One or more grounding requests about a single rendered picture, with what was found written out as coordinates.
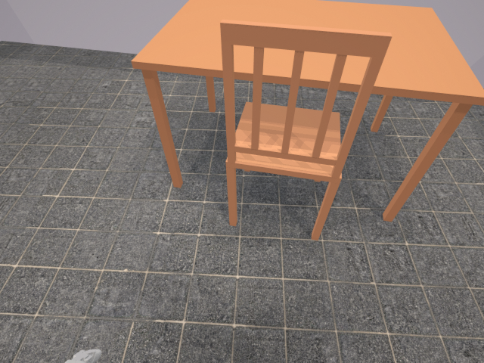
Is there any chair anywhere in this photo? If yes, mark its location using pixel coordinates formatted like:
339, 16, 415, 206
220, 20, 392, 240

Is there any table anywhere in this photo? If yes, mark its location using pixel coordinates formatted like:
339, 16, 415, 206
131, 0, 484, 222

